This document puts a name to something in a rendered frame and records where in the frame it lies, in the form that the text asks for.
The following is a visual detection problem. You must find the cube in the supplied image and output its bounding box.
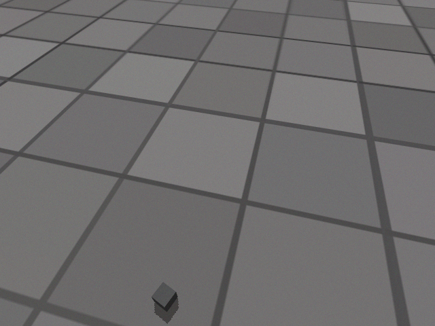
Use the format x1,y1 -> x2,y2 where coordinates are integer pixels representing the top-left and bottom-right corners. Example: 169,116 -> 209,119
152,283 -> 178,312

